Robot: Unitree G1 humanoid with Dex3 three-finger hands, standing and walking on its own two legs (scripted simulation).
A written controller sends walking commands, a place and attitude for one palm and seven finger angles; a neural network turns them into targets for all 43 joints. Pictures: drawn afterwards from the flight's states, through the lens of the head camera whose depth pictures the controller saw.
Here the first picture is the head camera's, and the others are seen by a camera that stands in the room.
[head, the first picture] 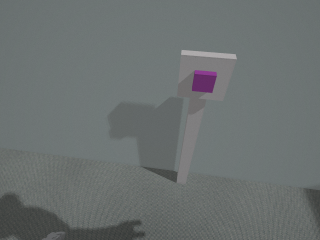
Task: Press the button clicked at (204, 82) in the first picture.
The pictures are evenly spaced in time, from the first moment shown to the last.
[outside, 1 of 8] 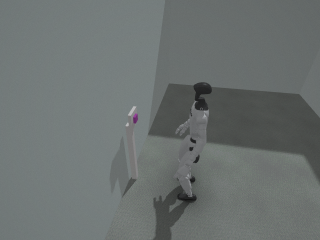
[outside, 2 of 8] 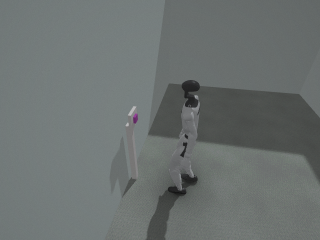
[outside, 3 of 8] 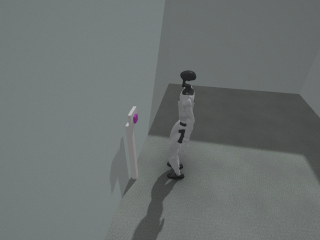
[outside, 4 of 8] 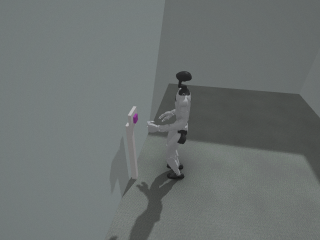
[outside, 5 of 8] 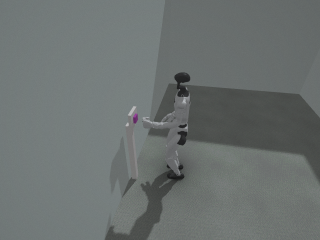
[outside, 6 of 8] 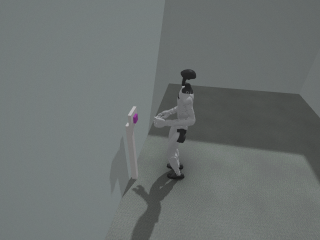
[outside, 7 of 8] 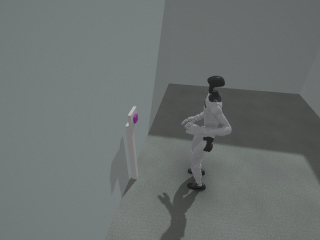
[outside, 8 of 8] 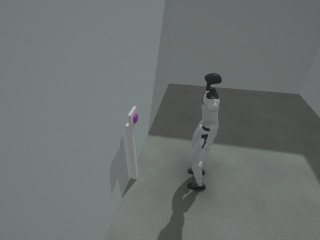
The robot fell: no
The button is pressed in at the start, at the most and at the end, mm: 0 13 0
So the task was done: yes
